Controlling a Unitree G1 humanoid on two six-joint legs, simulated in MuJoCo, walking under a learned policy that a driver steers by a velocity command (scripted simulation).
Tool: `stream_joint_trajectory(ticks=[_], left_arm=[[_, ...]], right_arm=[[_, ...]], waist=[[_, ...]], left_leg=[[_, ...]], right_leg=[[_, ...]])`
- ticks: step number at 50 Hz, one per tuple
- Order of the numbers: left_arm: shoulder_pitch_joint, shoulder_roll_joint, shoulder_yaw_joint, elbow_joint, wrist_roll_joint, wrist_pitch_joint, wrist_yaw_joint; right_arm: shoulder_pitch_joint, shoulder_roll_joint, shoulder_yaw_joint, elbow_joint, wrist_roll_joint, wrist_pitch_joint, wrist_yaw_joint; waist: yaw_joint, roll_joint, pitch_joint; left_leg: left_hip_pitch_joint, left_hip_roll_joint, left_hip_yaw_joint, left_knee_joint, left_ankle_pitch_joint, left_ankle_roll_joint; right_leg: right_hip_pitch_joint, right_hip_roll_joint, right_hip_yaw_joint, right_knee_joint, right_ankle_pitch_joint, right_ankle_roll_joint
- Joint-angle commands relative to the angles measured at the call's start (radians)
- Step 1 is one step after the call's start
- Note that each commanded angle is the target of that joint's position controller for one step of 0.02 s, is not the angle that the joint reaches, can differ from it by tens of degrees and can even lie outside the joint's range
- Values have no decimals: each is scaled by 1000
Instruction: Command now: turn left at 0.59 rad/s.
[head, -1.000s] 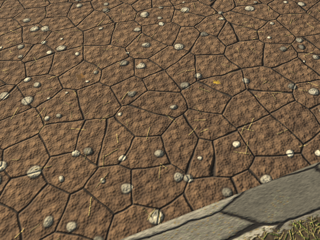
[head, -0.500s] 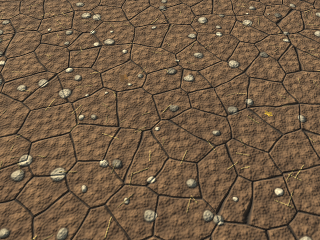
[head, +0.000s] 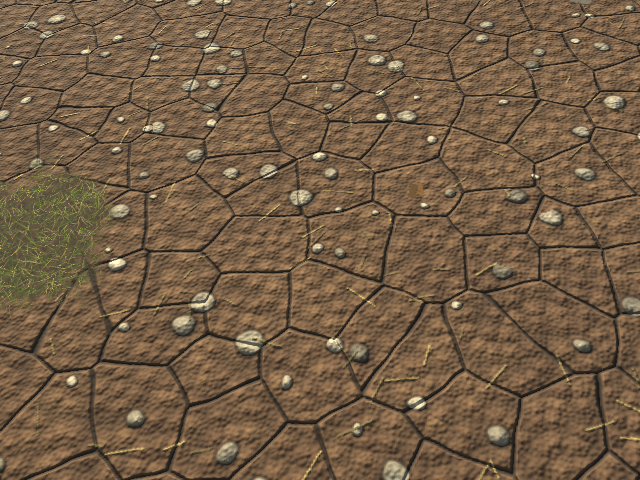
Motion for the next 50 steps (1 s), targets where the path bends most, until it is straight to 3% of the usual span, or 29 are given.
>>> stream_joint_trajectory(ticks=[1, 6, 9, 10, 11, 12, 13, 14, 15, 16, 19, 21, 23, 25, 26, 28, 30, 31, 32, 33, 34, 35, 36, 38, 41, 43, 47, 49, 50], left_arm=[[10, 193, 54, -53, -3, 1, 6], [-15, 232, 72, -49, -24, 1, -16], [-29, 219, 70, -32, -52, -3, -20], [25, 180, 58, -7, -44, -7, -25], [23, 97, 26, -42, 15, -12, -35], [-56, 127, 34, -72, 10, -13, -26], [-90, 180, 49, -64, -12, -8, -20], [-86, 177, 52, -55, -24, -2, -18], [-64, 170, 54, -31, -20, 4, -11], [-48, 175, 56, -23, -12, 10, -8], [0, 140, 45, 0, -20, 12, -15], [-23, 113, 30, -3, -19, 12, -17], [-44, 110, 24, -10, -17, 13, -20], [-40, 123, 22, -8, -23, 9, -26], [-42, 136, 25, -9, -28, 4, -30], [-21, 140, 26, 1, -36, -15, -37], [56, 117, 21, 39, -33, -40, -44], [126, 129, 24, 61, -30, -52, -43], [213, 195, 39, 86, -26, -63, -39], [248, 264, 60, 95, -20, -73, -48], [226, 221, 49, 81, -8, -83, -45], [197, 185, 38, 74, -12, -91, -39], [177, 173, 34, 67, -22, -95, -37], [182, 157, 27, 70, -28, -95, -35], [189, 154, 25, 71, -27, -86, -35], [201, 179, 30, 72, -29, -82, -35], [241, 217, 42, 90, -45, -76, -40], [230, 230, 47, 96, -50, -70, -39], [213, 238, 49, 95, -51, -67, -38]], right_arm=[[-93, -23, 7, -121, -1, -17, 11], [-76, -40, 3, -131, 0, -9, 29], [5, -36, -7, -103, -2, -6, 36], [39, -71, -19, -95, -5, -9, 27], [69, -183, -41, -112, -13, -15, 9], [55, -188, -32, -123, -47, -34, 15], [54, -137, -16, -114, -54, -54, 21], [7, -107, -4, -99, -48, -66, 20], [-39, -90, 1, -98, -33, -68, 16], [-74, -77, 9, -96, -22, -68, 12], [-99, -39, 27, -84, -33, -70, 2], [-100, -38, 29, -71, -34, -69, 0], [-86, -53, 25, -55, -35, -65, 1], [-51, -59, 26, -29, -31, -62, 6], [-35, -86, 19, -17, -23, -61, 9], [-33, -103, 18, -2, -10, -61, 9], [-49, -77, 27, 7, -3, -66, 8], [-80, -36, 40, -1, -9, -75, 10], [-144, 26, 54, -37, -18, -89, 12], [-168, 13, 49, -70, -6, -110, 13], [-195, -54, 27, -73, 7, -124, 13], [-156, -60, 20, -54, 13, -133, 20], [-130, -49, 19, -37, 7, -137, 25], [-157, -29, 21, -35, -5, -145, 35], [-186, 27, 39, -37, -8, -149, 51], [-220, 46, 49, -45, -4, -150, 58], [-257, 15, 46, -64, 6, -151, 69], [-226, -15, 37, -61, 7, -154, 70], [-168, -35, 26, -47, 4, -154, 66]], waist=[[40, -226, -89], [33, -248, -103], [-23, -216, -111], [-27, -119, -133], [-6, 199, -171], [-54, 248, -182], [-80, 136, -174], [-49, 112, -140], [-29, 79, -126], [-13, 88, -114], [11, 90, -137], [-5, 91, -125], [-27, 100, -109], [-48, 104, -99], [-56, 121, -63], [-39, 107, -7], [8, 60, 1], [38, 26, -14], [66, -117, -18], [70, -295, 14], [86, -253, 79], [55, -210, 86], [41, -191, 72], [49, -159, 67], [58, -159, 41], [72, -168, 47], [76, -176, 75], [40, -179, 72], [-4, -178, 41]], left_leg=[[-73, 46, 44, -129, -23, -17], [117, 45, 123, -360, -26, 31], [305, 10, 150, -658, 164, 108], [464, 36, 73, -738, 326, 144], [665, 306, -267, -714, 757, 240], [567, 455, -396, -719, 847, 439], [527, 401, -317, -735, 770, 439], [498, 334, -238, -734, 688, 382], [485, 286, -192, -736, 621, 336], [454, 266, -164, -738, 648, 322], [422, 229, -108, -747, 647, 318], [417, 221, -106, -748, 567, 313], [398, 232, -133, -753, 487, 325], [370, 230, -183, -808, 121, 334], [348, 236, -226, -839, -58, 336], [300, 245, -284, -860, -251, 325], [217, 210, -268, -824, -293, 288], [135, 169, -228, -736, -247, 250], [-26, 58, -59, -519, -180, 177], [-153, -31, 85, -305, -158, 130], [-248, 22, 18, -145, -204, 121], [-287, 51, -9, -78, -144, 126], [-317, 68, 1, -60, -79, 128], [-317, 103, 17, -110, 58, 118], [-182, 88, 80, -266, 194, 84], [-82, 74, 102, -390, 256, 75], [14, 65, 102, -512, 285, 97], [66, 59, 101, -550, 262, 130], [153, 39, 117, -574, 259, 151]], right_leg=[[223, -238, 154, -109, 348, -204], [172, -276, 99, -81, 397, -200], [113, -251, 44, 33, 353, -128], [5, -205, -17, 140, 235, -56], [-271, -92, -108, 439, -244, 49], [-397, -2, -4, 632, -468, 87], [-386, -25, 62, 724, -432, 87], [-388, -33, 79, 725, -361, 79], [-383, -40, 85, 699, -296, 82], [-358, -35, 82, 691, -234, 91], [-253, -22, 71, 602, -139, 107], [-201, -27, 70, 453, -130, 105], [-142, -22, 63, 346, -155, 98], [-96, -8, 39, 261, -162, 81], [-99, 12, 14, 237, -173, 68], [-68, 26, -4, 145, -167, 22], [80, 33, -2, 6, -103, -34], [189, -26, 82, -28, -109, -70], [276, -153, 271, -105, -281, -140], [279, -320, 579, -256, -424, -252], [267, -367, 657, -301, -425, -296], [285, -333, 594, -293, -416, -272], [323, -292, 525, -291, -376, -239], [340, -245, 395, -309, -186, -198], [268, -173, 230, -319, 23, -177], [204, -155, 166, -322, 78, -170], [184, -205, 165, -313, 93, -170], [214, -235, 168, -281, 173, -155], [216, -227, 144, -212, 322, -139]])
